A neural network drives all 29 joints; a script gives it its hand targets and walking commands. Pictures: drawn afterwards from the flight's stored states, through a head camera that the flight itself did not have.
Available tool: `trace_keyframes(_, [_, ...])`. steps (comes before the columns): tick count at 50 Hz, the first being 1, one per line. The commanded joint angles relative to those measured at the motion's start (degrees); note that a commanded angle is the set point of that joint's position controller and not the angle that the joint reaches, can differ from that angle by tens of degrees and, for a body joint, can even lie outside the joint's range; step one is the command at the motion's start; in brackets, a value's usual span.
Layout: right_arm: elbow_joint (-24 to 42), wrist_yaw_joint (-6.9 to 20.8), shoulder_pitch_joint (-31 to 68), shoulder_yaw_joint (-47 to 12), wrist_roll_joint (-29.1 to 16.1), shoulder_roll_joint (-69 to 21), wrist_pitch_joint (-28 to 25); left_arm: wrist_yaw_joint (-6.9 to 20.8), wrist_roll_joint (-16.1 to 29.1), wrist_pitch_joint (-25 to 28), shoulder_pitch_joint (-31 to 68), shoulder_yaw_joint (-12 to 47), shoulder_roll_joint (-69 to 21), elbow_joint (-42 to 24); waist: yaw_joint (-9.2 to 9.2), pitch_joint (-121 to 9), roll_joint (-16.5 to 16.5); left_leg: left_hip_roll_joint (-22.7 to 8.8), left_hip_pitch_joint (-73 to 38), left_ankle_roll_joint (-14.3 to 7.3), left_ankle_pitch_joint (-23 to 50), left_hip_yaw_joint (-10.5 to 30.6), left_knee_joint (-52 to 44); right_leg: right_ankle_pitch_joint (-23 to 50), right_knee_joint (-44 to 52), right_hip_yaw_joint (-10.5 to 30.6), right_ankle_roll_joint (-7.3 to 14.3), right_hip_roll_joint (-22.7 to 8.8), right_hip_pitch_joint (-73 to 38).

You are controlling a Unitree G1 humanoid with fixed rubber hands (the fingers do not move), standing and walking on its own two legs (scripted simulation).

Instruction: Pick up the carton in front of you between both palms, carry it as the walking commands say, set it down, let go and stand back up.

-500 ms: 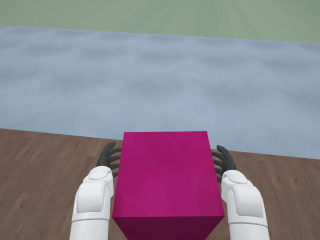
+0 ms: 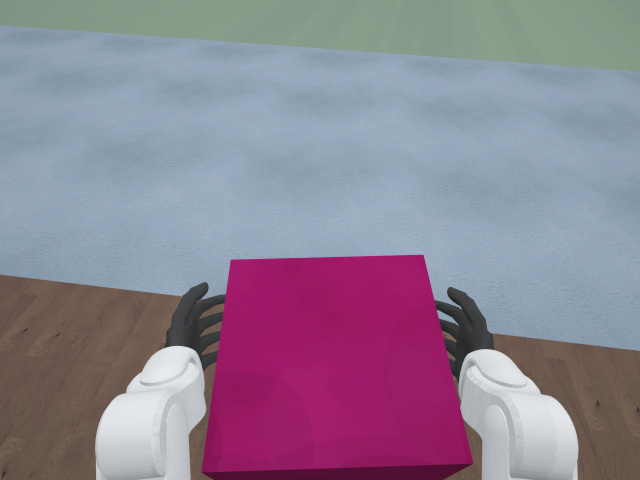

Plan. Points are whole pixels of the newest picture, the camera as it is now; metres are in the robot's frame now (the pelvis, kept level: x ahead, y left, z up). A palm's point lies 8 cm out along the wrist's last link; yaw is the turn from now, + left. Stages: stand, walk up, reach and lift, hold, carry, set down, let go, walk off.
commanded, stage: carry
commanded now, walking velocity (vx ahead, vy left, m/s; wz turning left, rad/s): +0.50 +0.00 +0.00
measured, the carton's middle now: (329, 387) +0.25 +0.01 +0.04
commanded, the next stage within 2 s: none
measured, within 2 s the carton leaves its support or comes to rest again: neither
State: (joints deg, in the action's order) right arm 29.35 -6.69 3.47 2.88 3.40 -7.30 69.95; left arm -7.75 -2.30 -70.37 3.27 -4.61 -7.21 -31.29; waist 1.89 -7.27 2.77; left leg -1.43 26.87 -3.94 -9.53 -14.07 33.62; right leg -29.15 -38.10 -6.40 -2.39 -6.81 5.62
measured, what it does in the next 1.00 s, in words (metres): walks ahead: right foot, then left foot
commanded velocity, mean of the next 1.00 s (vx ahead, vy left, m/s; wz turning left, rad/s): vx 0.22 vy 0.00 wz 0.00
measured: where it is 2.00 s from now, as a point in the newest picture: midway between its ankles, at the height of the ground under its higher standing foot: (328, 414)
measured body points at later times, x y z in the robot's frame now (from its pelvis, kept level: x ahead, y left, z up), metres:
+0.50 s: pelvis +0.32 -0.03 +0.00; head +0.32 -0.03 +0.45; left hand +0.57 +0.14 +0.08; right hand +0.58 -0.17 +0.07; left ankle +0.09 +0.07 -0.67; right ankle +0.43 -0.09 -0.72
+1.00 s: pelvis +0.53 -0.01 +0.01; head +0.55 +0.00 +0.45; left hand +0.88 +0.15 +0.11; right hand +0.88 -0.16 +0.11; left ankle +0.58 +0.08 -0.72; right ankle +0.42 -0.10 -0.72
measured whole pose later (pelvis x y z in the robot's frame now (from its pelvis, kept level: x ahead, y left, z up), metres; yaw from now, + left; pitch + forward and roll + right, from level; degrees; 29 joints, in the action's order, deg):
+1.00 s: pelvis +0.53 -0.01 +0.01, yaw +0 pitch +4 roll +1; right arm 3.5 -8.3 28.5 11.9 3.0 -4.7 65.8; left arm -8.5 -1.8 -65.7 28.6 -11.6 -3.1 -4.0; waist 0.6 -2.5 2.5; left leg -1.1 25.5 -3.1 -13.1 -9.9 34.4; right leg -26.8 -33.3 -7.4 0.7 -2.1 10.3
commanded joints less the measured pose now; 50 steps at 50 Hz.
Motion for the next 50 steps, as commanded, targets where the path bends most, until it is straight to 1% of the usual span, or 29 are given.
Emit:
trace_keyframes(1, [3.84,6.04,21.09,-33.22,-16.34,-40.58,1.43,9.29,20.70,-2.47,25.20,40.04,-40.18,-4.34,-3.46,-11.44,-14.53,-25.20,-37.80,-10.09,-11.63,46.16,-21.75,0.61,-32.76,3.65,2.16,3.49,36.15])
trace_keyframes(2, [4.59,6.24,23.06,-33.96,-17.12,-42.14,1.57,9.64,20.83,-2.51,26.19,39.83,-41.68,-3.91,-3.35,-10.65,-11.31,-23.74,-34.88,-9.87,-4.43,41.64,-21.03,2.47,-35.14,5.06,3.76,1.26,37.30])
trace_keyframes(3, [4.67,6.66,24.70,-34.66,-17.72,-44.14,1.58,9.99,20.62,-2.34,26.35,39.58,-43.78,-2.53,-3.12,-10.50,-6.60,-22.24,-32.30,-8.50,-1.05,36.82,-20.87,5.97,-34.24,5.84,4.42,-0.63,36.72])
trace_keyframes(4, [4.70,7.27,26.00,-35.90,-18.48,-46.41,1.43,10.37,20.01,-2.00,25.57,39.22,-46.38,-1.01,-2.82,-10.28,-3.92,-20.67,-29.55,-6.56,-0.25,31.97,-21.62,9.56,-31.05,6.53,4.57,-1.95,35.03])
trace_keyframes(6, [5.33,8.60,27.12,-38.03,-20.20,-48.97,0.68,10.73,18.05,-1.02,23.06,39.17,-50.05,0.73,-2.69,-10.13,-5.68,-17.56,-27.07,-3.73,1.12,23.60,-23.09,13.72,-23.90,4.58,4.01,-1.14,32.28])
trace_keyframes(8, [5.30,9.76,26.60,-39.24,-21.15,-49.66,0.27,10.53,16.17,0.00,20.80,38.84,-51.42,1.76,-2.65,-9.39,-7.10,-15.74,-27.71,-3.43,3.69,18.99,-24.34,16.15,-17.82,2.22,3.09,0.02,32.29])
trace_keyframes(13, [4.39,11.20,23.24,-39.42,-21.28,-48.30,-0.17,9.71,14.10,0.97,18.08,39.05,-50.84,1.80,-2.69,-5.19,-9.41,-12.53,-31.38,-3.21,17.74,10.88,-23.50,22.51,-1.36,-2.68,2.22,2.41,33.43])
trace_keyframes(18, [3.62,11.04,20.78,-38.03,-19.17,-46.56,-0.53,10.14,15.78,0.94,19.96,40.94,-49.50,-0.75,-2.95,-0.67,-12.18,-11.86,-31.49,-2.02,24.61,6.06,-22.09,28.30,7.52,-6.51,4.61,4.31,26.93])
trace_keyframes(20, [4.43,10.75,20.44,-37.89,-18.53,-46.26,-0.60,10.46,16.58,1.04,19.73,41.24,-49.25,-1.08,-2.48,-2.84,-12.87,-11.78,-31.94,-0.55,36.09,3.37,-15.17,26.84,8.61,-8.72,5.53,6.69,18.40])
trace_keyframes(21, [5.03,10.60,20.69,-37.95,-18.33,-45.90,-0.63,10.56,16.70,1.21,19.01,41.14,-49.15,-0.80,-1.59,-5.53,-12.28,-10.54,-30.51,0.78,39.54,0.62,-7.53,24.84,10.59,-11.18,5.48,9.18,10.50])
trace_keyframes(22, [5.58,10.47,21.01,-38.06,-18.19,-45.15,-0.72,10.69,16.78,1.37,19.41,40.97,-48.83,-0.90,-0.79,-9.10,-9.70,-8.45,-25.49,2.29,35.19,-0.68,3.25,21.29,11.24,-10.96,5.24,9.17,-0.03])
trace_keyframes(23, [6.17,10.38,22.69,-38.24,-18.21,-44.41,-0.81,10.78,16.89,1.38,19.48,40.74,-48.51,-0.93,0.67,-13.44,-4.11,-7.03,-16.12,3.26,20.93,0.86,17.72,11.45,13.17,2.68,6.51,-0.81,-10.33])
trace_keyframes(24, [6.65,10.20,23.12,-38.82,-18.32,-44.59,-0.66,10.90,17.02,1.83,20.94,40.27,-47.05,0.38,-0.05,-16.41,11.87,1.49,2.55,5.91,-3.94,4.10,35.21,10.21,21.14,32.74,15.46,-16.68,-21.05])
trace_keyframes(25, [5.71,10.20,23.69,-39.13,-18.38,-44.55,-1.04,11.09,17.82,2.12,20.49,40.64,-48.27,0.75,0.04,-14.31,11.49,2.27,9.34,4.53,-17.68,11.36,44.12,24.53,24.34,35.07,17.51,-17.60,-20.07])
trace_keyframes(26, [4.98,10.24,24.10,-39.59,-18.22,-46.05,-1.71,11.31,18.60,2.71,21.77,41.07,-49.26,-0.02,-0.30,-14.54,8.27,-0.70,10.17,2.89,-16.94,14.06,46.92,38.65,21.01,26.66,16.79,-16.20,-17.67])
trace_keyframes(27, [3.69,10.25,24.86,-39.29,-18.08,-47.54,-2.49,11.50,18.73,3.34,23.30,41.26,-50.36,0.35,-0.78,-14.75,1.77,-2.76,8.74,2.17,-15.13,15.02,44.71,48.61,18.57,20.30,15.23,-14.71,-14.27])
trace_keyframes(28, [2.43,10.20,25.11,-39.39,-17.85,-48.65,-3.26,11.61,18.91,4.04,24.85,41.68,-51.23,0.83,-1.02,-13.99,-1.96,-4.17,7.53,1.98,-12.84,14.78,40.21,50.89,18.32,15.16,13.28,-12.89,-10.43])
trace_keyframes(30, [0.56,9.74,26.21,-39.42,-16.89,-49.19,-4.54,11.73,19.12,5.23,27.15,41.75,-51.18,2.20,-1.13,-14.82,0.94,-3.60,4.38,2.37,-9.63,12.38,32.56,49.77,18.73,8.11,10.87,-10.32,-6.83])
trace_keyframes(34, [-2.63,7.67,29.17,-38.21,-15.10,-46.40,-5.85,11.22,18.16,6.37,29.29,39.84,-46.50,5.51,-1.02,-13.17,4.95,-1.18,0.97,3.48,-7.01,8.56,15.03,54.79,17.15,-0.16,10.85,-7.33,-2.72])
trace_keyframes(38, [-3.89,5.73,39.04,-36.64,-15.69,-40.94,-5.40,8.79,16.20,6.21,35.67,36.28,-40.30,9.07,-0.36,-12.40,7.15,0.83,-2.35,3.19,0.63,6.11,5.68,54.29,13.52,-2.78,10.53,-6.59,-1.27])
trace_keyframes(40, [-6.99,4.79,42.50,-34.66,-15.84,-37.75,-4.80,7.04,14.78,5.67,39.05,33.94,-36.98,11.94,-0.93,-11.72,5.85,0.80,-6.27,2.43,6.49,5.29,-1.05,48.55,9.81,-3.44,9.22,-5.61,0.13])
trace_keyframes(41, [-8.87,4.30,43.94,-33.15,-15.82,-36.20,-4.54,6.17,14.11,5.31,40.66,32.76,-35.62,13.55,-1.31,-11.19,4.19,0.53,-9.96,2.25,12.75,4.57,-6.99,44.40,6.73,-4.13,7.62,-4.43,1.65])
trace_keyframes(42, [-11.02,3.78,45.28,-31.26,-15.56,-34.65,-4.26,5.35,13.31,4.92,42.08,31.53,-34.22,15.27,-1.33,-11.42,2.41,-1.14,-14.36,2.18,18.19,5.83,-9.06,37.97,3.78,-3.99,5.85,-3.17,4.02])
trace_keyframes(43, [-13.48,3.19,47.01,-29.21,-15.34,-32.74,-4.05,4.48,12.49,4.46,43.25,29.88,-32.66,17.31,-0.98,-13.44,-2.72,-8.33,-21.76,0.55,39.24,12.67,-4.71,24.14,-0.25,-3.85,3.60,-0.69,9.19])
trace_keyframes(44, [-15.85,2.59,48.57,-27.33,-15.11,-31.85,-4.06,3.81,12.50,4.01,44.69,29.28,-32.98,18.82,-1.07,-17.13,-8.35,-14.37,-27.93,-4.93,48.96,19.55,-1.96,12.19,-2.04,-0.53,1.98,2.10,12.88])
trace_keyframes(45, [-18.01,2.21,48.93,-26.11,-14.74,-32.81,-4.19,3.45,13.39,3.92,46.94,28.84,-33.58,19.57,-1.83,-18.83,-13.03,-15.75,-26.89,-7.18,43.65,22.51,-3.90,6.01,-1.54,0.72,1.79,3.21,12.21])
trace_keyframes(47, [-21.09,2.29,52.60,-24.14,-14.59,-35.85,-4.55,3.33,15.00,4.32,54.02,29.08,-37.38,21.06,-1.34,-18.73,-11.29,-13.17,-26.20,-5.79,40.08,19.54,-3.63,8.19,5.65,1.73,2.07,3.04,10.01])
trace_keyframes(49, [-22.80,2.74,56.51,-23.75,-14.45,-39.64,-5.29,3.90,15.90,5.26,58.14,28.82,-41.23,23.55,-1.20,-18.70,-8.69,-9.71,-24.68,-2.75,39.95,14.87,-0.35,19.22,10.24,1.95,2.07,1.86,5.49])
trace_keyframes(50, [-23.19,2.98,58.20,-23.70,-14.43,-41.18,-5.70,4.18,16.11,5.83,59.58,28.92,-42.96,24.72,-1.36,-19.34,-5.95,-8.68,-23.44,-2.17,39.99,13.25,1.15,29.19,7.04,2.38,2.28,0.85,3.52])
